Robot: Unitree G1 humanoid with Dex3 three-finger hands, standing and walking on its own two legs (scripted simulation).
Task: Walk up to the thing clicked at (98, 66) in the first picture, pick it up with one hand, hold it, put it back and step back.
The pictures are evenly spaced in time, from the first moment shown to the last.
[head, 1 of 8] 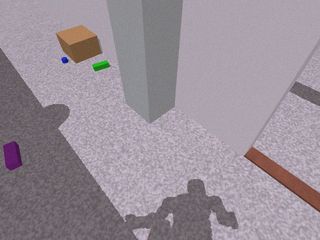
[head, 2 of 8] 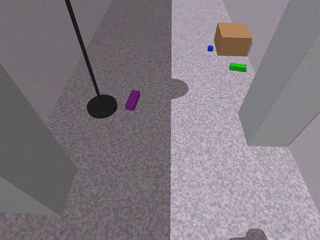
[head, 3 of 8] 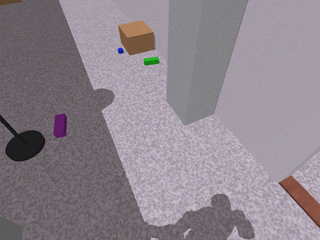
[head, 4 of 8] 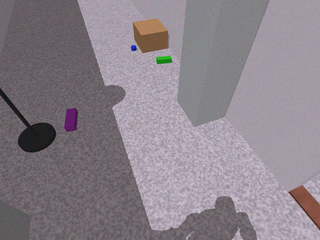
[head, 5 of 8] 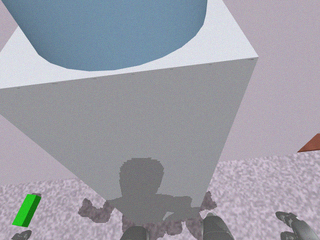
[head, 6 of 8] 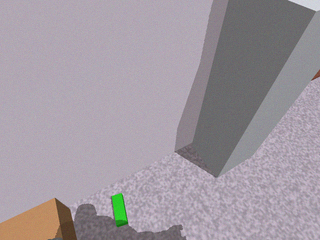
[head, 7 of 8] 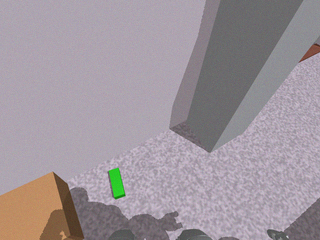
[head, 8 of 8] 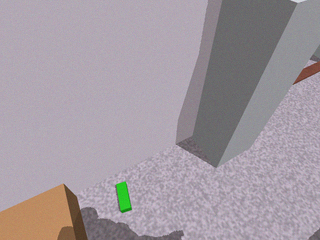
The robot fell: no
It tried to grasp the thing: no
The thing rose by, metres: 0.00
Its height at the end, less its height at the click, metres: +0.00
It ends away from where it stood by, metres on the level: 0.00
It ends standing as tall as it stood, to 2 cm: yes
